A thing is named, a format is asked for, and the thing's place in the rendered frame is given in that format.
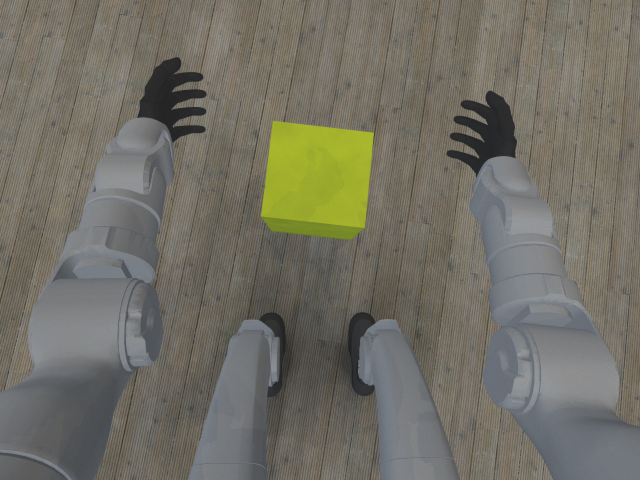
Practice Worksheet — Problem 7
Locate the carton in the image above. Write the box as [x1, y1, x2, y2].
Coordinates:
[261, 121, 374, 240]

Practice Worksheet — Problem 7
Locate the robot left forearm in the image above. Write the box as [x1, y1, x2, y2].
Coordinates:
[28, 117, 175, 363]

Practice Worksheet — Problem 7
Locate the robot right hand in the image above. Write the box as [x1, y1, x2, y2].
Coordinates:
[446, 91, 517, 177]

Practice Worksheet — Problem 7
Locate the robot right forearm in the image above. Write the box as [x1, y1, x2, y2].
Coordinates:
[469, 156, 619, 406]

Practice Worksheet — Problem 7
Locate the robot left upper arm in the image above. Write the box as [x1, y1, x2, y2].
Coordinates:
[0, 278, 164, 480]

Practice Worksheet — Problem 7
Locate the robot left hand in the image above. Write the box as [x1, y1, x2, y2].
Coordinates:
[137, 57, 207, 142]

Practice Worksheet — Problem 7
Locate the right robot shin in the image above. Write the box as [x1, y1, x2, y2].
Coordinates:
[358, 319, 413, 385]

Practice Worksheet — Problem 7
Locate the robot right upper arm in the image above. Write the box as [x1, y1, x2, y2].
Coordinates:
[483, 322, 640, 480]

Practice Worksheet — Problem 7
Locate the robot right foot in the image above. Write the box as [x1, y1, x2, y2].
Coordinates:
[348, 312, 375, 396]

